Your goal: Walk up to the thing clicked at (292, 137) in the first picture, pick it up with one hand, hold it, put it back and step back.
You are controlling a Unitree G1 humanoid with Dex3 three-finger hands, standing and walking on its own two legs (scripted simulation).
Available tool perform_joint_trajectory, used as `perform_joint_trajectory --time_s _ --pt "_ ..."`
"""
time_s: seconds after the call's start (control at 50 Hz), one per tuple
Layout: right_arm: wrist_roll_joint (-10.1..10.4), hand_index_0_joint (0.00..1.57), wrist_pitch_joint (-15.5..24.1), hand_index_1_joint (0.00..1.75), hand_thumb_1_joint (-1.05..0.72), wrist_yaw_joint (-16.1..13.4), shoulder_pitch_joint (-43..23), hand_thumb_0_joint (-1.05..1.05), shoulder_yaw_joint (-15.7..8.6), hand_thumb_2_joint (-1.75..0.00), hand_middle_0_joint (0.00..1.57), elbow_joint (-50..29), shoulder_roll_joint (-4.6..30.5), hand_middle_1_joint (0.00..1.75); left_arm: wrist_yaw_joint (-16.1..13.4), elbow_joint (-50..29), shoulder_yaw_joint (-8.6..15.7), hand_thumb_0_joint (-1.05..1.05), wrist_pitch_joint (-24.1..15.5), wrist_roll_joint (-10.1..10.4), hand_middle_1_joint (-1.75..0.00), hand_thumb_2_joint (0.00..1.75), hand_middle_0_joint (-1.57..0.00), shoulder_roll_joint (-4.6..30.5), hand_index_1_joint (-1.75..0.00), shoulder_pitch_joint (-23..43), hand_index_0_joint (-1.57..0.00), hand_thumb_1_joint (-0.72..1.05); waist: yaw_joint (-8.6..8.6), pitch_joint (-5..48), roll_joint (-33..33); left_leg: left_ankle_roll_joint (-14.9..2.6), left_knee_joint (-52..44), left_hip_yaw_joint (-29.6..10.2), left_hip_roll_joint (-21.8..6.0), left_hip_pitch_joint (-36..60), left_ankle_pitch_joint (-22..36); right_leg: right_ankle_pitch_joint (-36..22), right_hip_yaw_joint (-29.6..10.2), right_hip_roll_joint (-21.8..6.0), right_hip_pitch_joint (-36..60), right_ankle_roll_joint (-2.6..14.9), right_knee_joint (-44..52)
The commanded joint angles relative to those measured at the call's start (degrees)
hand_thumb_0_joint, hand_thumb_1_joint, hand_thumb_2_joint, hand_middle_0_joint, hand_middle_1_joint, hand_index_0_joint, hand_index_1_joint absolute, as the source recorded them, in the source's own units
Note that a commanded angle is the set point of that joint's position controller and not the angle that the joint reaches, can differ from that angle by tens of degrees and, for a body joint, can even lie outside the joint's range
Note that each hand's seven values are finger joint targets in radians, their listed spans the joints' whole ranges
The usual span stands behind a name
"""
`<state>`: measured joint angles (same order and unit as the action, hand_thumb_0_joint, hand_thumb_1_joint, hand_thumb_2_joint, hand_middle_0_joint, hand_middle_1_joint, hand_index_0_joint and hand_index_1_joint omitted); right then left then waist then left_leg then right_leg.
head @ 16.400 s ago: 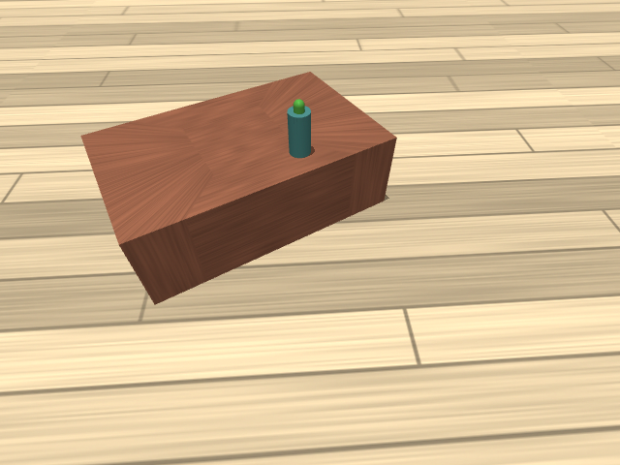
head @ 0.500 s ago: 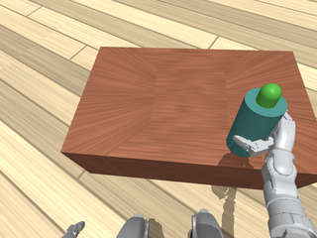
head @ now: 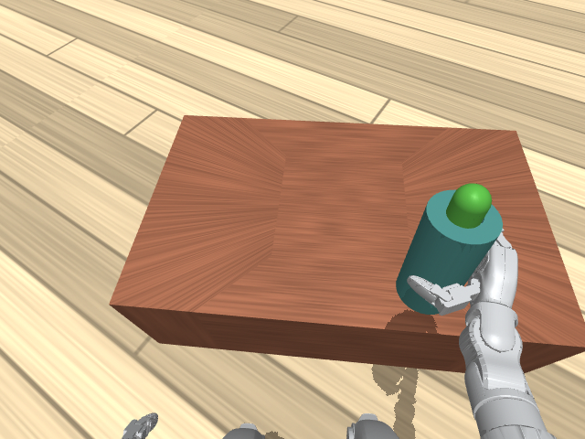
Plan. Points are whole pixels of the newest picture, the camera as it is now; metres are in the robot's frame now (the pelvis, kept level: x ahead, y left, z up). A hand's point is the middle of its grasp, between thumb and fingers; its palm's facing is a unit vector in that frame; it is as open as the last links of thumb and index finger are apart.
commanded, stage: lift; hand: right
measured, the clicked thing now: (446, 247) +0.37 -0.18 +0.04
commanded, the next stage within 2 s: hold in 0.30 s
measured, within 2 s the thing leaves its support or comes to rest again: neither
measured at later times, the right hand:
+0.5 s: hand (450, 262) +0.35 -0.18 +0.04, palm faces +0.30 +0.95 -0.04, open 11.9 cm
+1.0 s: hand (452, 269) +0.33 -0.17 +0.05, palm faces +0.28 +0.96 -0.04, open 11.9 cm
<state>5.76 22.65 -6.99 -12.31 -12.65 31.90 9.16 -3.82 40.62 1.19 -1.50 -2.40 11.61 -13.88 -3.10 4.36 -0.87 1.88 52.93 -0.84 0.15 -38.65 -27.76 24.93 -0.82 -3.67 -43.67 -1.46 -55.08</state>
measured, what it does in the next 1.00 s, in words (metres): stands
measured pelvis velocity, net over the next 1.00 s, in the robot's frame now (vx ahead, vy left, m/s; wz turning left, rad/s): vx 0.00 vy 0.00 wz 0.00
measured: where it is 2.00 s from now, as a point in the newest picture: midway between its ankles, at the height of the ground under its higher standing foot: outside the picture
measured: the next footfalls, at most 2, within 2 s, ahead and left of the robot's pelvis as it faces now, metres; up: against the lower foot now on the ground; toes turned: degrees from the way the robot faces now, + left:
none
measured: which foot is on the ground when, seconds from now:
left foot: down 0.00-1.00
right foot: down 0.00-1.00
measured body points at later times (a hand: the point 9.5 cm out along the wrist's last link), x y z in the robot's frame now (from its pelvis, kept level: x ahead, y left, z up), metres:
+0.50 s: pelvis +0.01 +0.00 +0.01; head +0.07 -0.01 +0.46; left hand +0.12 +0.25 -0.10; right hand +0.33 -0.23 +0.04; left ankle -0.02 +0.14 -0.68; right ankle +0.02 -0.13 -0.68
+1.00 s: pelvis +0.00 +0.00 +0.02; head +0.04 -0.01 +0.47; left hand +0.11 +0.25 -0.09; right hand +0.31 -0.22 +0.06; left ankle -0.02 +0.14 -0.68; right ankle +0.02 -0.13 -0.68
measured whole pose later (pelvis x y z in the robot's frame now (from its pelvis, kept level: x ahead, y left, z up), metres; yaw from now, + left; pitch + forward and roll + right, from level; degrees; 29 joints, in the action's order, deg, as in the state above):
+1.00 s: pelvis +0.00 +0.00 +0.02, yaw +0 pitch +7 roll +1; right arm 5.3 19.6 -10.2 -7.2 -7.1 26.5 7.4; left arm -3.9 40.0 1.4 -0.4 -1.7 11.5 -13.6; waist -1.4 1.8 -0.5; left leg 2.1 45.0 -1.3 -0.7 -27.6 -24.4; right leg 21.5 0.1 -2.9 -32.1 -1.2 -46.6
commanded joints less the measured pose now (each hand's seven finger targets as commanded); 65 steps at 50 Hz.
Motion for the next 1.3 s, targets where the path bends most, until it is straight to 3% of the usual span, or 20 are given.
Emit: perform_joint_trajectory --time_s 0.0,0.02,0.08,0.26,0.3,0.36,0.46,0.5,0.58,0.64,0.68,0.74,0.8,0.82,1.04,1.06,1.1,1.2,1.24,1.28 --pt "1.05 1.26 8.54 1.44 0.16 -0.54 -23.78 0.00 -3.11 -1.31 1.19 -25.63 11.88 1.44 -0.72 -6.17 3.02 0.00 -1.31 0.19 -0.31 0.91 -0.19 8.10 -0.31 -2.40 -0.19 0.90 0.96 25.83 -3.42 -1.22 -6.77 1.35 1.11 10.43 27.69 -23.62 1.12 2.07 20.92 1.86 5.67" --pt "1.40 1.25 7.74 1.43 0.16 -0.16 -18.40 0.00 -0.23 -1.30 1.18 -19.93 6.96 1.43 -0.59 -5.92 2.80 0.00 -1.36 0.21 -0.31 0.91 -0.19 7.73 -0.31 -2.12 -0.19 0.91 0.08 22.96 -0.90 -1.13 -6.97 1.63 1.34 9.99 27.49 -23.19 0.98 2.16 19.20 1.92 6.02" --pt "1.34 1.25 8.55 1.43 0.18 -0.89 -22.57 0.00 -3.09 -1.30 1.18 -24.89 10.73 1.43 -0.63 -6.07 3.14 0.00 -1.33 0.32 -0.31 0.91 -0.19 8.02 -0.31 -1.85 -0.20 0.91 0.96 24.99 -2.47 -1.02 -7.43 1.21 1.05 11.06 28.20 -23.33 1.25 2.20 20.68 2.01 6.26" --pt "0.78 1.26 8.12 1.44 0.12 -1.58 -20.86 0.00 -0.83 -1.32 1.20 -26.84 9.25 1.44 -0.63 -6.57 3.36 0.00 -0.84 0.31 -0.31 0.91 -0.20 7.87 -0.31 -1.25 -0.20 0.90 1.24 23.42 -3.72 -1.25 -8.67 1.53 1.06 11.50 27.64 -25.56 1.16 2.07 23.72 1.52 7.98" --pt "1.25 1.26 7.56 1.44 0.13 -1.29 -17.05 0.00 0.75 -1.32 1.19 -21.62 5.47 1.44 -0.43 -6.72 2.55 0.00 -1.01 0.29 -0.31 0.91 -0.20 6.76 -0.31 -0.34 -0.20 0.91 1.01 20.89 -0.73 -0.92 -8.84 1.51 1.04 11.77 28.19 -24.45 1.24 2.26 21.06 1.77 7.93" --pt "0.97 1.27 7.90 1.44 0.12 -1.83 -22.20 0.00 -0.86 -1.32 1.20 -27.77 9.65 1.44 -0.60 -6.96 3.53 0.00 -0.85 0.42 -0.31 0.91 -0.20 8.50 -0.31 -0.50 -0.20 0.90 1.39 23.54 -4.65 -1.31 -9.31 1.30 0.85 12.34 27.39 -24.62 1.41 2.28 24.55 1.51 8.73" --pt "1.13 1.26 6.99 1.43 0.17 -2.14 -18.36 0.00 1.21 -1.30 1.19 -23.13 5.50 1.43 -0.73 -6.73 2.96 0.00 -0.93 0.42 -0.32 0.91 -0.21 7.38 -0.32 0.37 -0.21 0.90 0.75 19.93 -1.21 -1.23 -10.46 1.67 0.93 11.97 25.11 -21.77 1.23 2.23 22.76 1.59 9.88" --pt "0.94 1.26 7.50 1.43 0.16 -2.11 -22.30 0.00 -0.39 -1.30 1.20 -28.73 9.08 1.43 -0.83 -7.24 3.53 0.00 -0.71 0.54 -0.32 0.91 -0.21 8.64 -0.32 0.09 -0.21 0.90 1.36 22.78 -3.45 -1.33 -10.30 1.38 0.72 13.01 26.77 -23.98 1.29 2.17 25.73 1.49 9.87" --pt "0.75 1.25 6.49 1.42 0.17 -1.94 -17.95 0.00 2.14 -1.29 1.18 -24.07 5.83 1.42 -0.78 -6.52 3.23 0.00 -0.71 0.56 -0.32 0.91 -0.21 7.94 -0.32 0.13 -0.21 0.90 1.07 18.30 -1.92 -1.43 -10.99 2.14 1.08 12.01 24.26 -23.30 0.92 2.04 24.78 1.15 11.16" --pt "1.02 1.25 7.19 1.43 0.18 -2.64 -21.40 0.00 0.18 -1.31 1.19 -30.06 8.71 1.43 -0.63 -7.49 3.17 0.00 -0.64 0.58 -0.32 0.91 -0.21 7.94 -0.32 0.40 -0.21 0.90 2.14 21.31 -3.88 -1.65 -11.28 1.86 0.84 13.81 23.82 -22.15 1.13 2.14 25.61 1.10 11.81" --pt "1.07 1.24 6.27 1.42 0.15 -2.27 -18.44 0.00 3.17 -1.30 1.18 -25.99 4.91 1.42 -0.70 -7.23 3.19 0.00 -0.78 0.61 -0.32 0.91 -0.21 7.97 -0.32 0.77 -0.21 0.90 1.00 17.67 -1.87 -1.50 -11.89 2.17 1.07 12.65 22.69 -20.82 1.00 2.04 25.04 1.14 12.42" --pt "0.83 1.25 6.70 1.42 0.15 -2.64 -21.15 0.00 0.89 -1.30 1.19 -28.63 8.16 1.42 -0.77 -7.10 3.05 0.00 -0.74 0.61 -0.32 0.91 -0.21 8.07 -0.32 0.33 -0.21 0.90 1.59 20.38 -3.58 -1.54 -12.10 1.86 0.83 13.73 24.34 -23.15 1.15 2.10 27.28 1.10 12.28" --pt "0.80 1.25 6.04 1.43 0.15 -2.44 -18.02 0.00 3.89 -1.31 1.18 -26.45 4.66 1.43 -0.75 -7.05 3.15 0.00 -0.71 0.57 -0.32 0.91 -0.21 7.70 -0.32 0.20 -0.21 0.90 1.18 18.46 -1.72 -1.40 -12.33 1.80 0.77 14.32 24.93 -22.45 1.32 2.24 25.81 1.29 12.49" --pt "0.91 1.25 6.38 1.42 0.16 -2.78 -20.29 0.00 1.70 -1.30 1.18 -28.99 7.27 1.42 -0.81 -7.09 2.99 0.00 -0.77 0.70 -0.32 0.91 -0.21 7.76 -0.32 0.35 -0.21 0.90 1.55 18.70 -2.58 -1.50 -12.52 1.84 0.75 14.35 24.23 -22.05 1.32 2.19 26.42 1.25 12.93" --pt "0.99 1.25 5.75 1.42 0.17 -3.11 -20.45 0.00 4.66 -1.30 1.18 -27.90 4.22 1.42 -0.55 -7.70 2.67 0.00 -1.40 0.70 -0.32 0.91 -0.21 7.68 -0.32 1.70 -0.21 0.90 1.19 16.23 -2.16 -1.56 -14.16 2.13 0.93 14.14 20.32 -17.55 1.28 2.22 26.18 1.14 15.07" --pt "0.93 1.25 6.27 1.43 0.16 -3.62 -21.69 0.00 1.55 -1.31 1.19 -30.33 7.56 1.43 -0.64 -7.73 2.57 0.00 -1.22 0.71 -0.32 0.91 -0.21 7.54 -0.32 1.50 -0.21 0.89 2.09 18.14 -2.33 -1.60 -14.18 1.75 0.72 15.25 20.67 -17.78 1.43 2.32 26.38 1.21 14.87" --pt "0.88 1.26 5.76 1.44 0.15 -3.47 -16.91 0.00 3.86 -1.32 1.19 -25.53 3.92 1.44 -0.71 -7.20 2.47 0.00 -1.23 0.69 -0.32 0.91 -0.21 7.17 -0.32 1.86 -0.21 0.90 1.62 14.71 -0.17 -1.38 -14.52 1.80 0.69 14.63 20.20 -16.80 1.62 2.34 25.01 1.39 14.85" --pt "0.70 1.26 6.64 1.44 0.15 -3.67 -19.22 0.00 1.92 -1.32 1.19 -31.35 7.26 1.44 -0.62 -7.87 2.47 0.00 -1.07 0.67 -0.32 0.91 -0.21 7.29 -0.32 1.56 -0.21 0.89 2.49 19.63 -2.14 -1.43 -13.66 1.36 0.52 16.91 24.00 -20.66 1.82 2.62 27.07 1.33 14.06" --pt "0.64 1.26 5.92 1.43 0.12 -3.24 -15.43 0.00 5.14 -1.32 1.19 -25.62 2.93 1.43 -0.62 -7.52 2.37 0.00 -1.14 0.62 -0.32 0.91 -0.21 6.98 -0.32 2.06 -0.21 0.90 1.63 15.82 -1.02 -1.33 -13.97 1.52 0.69 15.44 22.64 -19.23 1.87 2.61 25.45 1.36 14.27" --pt "0.57 1.26 6.77 1.44 0.12 -3.83 -19.63 0.00 2.34 -1.33 1.19 -30.75 6.49 1.44 -0.60 -7.41 2.57 0.00 -1.22 0.55 -0.32 0.92 -0.21 7.19 -0.32 1.34 -0.21 0.89 2.17 19.09 -2.79 -1.44 -13.53 1.35 0.56 15.76 23.98 -20.90 1.73 2.48 27.12 1.27 13.92"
